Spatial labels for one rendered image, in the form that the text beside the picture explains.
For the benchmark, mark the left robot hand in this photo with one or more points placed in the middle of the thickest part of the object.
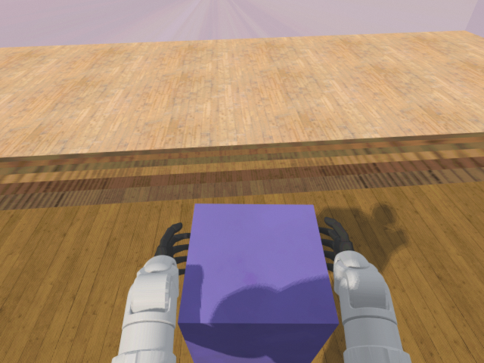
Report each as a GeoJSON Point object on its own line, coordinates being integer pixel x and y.
{"type": "Point", "coordinates": [168, 240]}

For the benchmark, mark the right robot hand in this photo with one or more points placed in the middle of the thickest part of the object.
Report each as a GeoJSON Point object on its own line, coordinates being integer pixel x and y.
{"type": "Point", "coordinates": [339, 243]}

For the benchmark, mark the robot right forearm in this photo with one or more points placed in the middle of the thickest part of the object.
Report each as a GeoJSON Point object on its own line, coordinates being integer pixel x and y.
{"type": "Point", "coordinates": [368, 315]}

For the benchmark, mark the robot left forearm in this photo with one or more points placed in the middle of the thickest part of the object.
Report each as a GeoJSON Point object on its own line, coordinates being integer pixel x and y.
{"type": "Point", "coordinates": [150, 314]}

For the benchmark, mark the carton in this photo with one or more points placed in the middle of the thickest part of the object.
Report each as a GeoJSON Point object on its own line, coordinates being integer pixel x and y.
{"type": "Point", "coordinates": [256, 286]}

